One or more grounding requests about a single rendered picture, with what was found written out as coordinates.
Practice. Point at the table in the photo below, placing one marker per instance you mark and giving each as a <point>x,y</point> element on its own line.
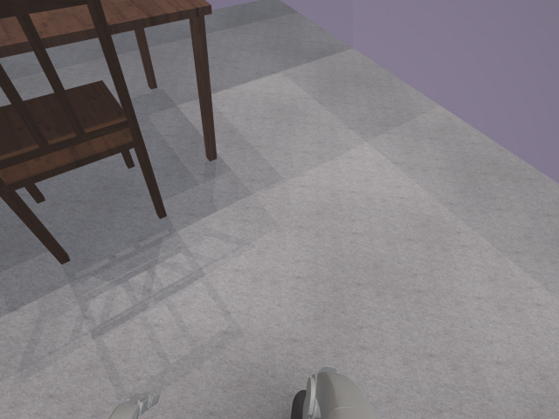
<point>74,24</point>

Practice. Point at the chair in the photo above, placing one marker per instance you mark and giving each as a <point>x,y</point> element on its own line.
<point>58,132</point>

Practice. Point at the right robot thigh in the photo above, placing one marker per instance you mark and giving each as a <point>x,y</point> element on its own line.
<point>335,396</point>

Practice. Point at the robot left hand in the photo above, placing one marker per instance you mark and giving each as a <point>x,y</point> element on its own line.
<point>135,405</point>

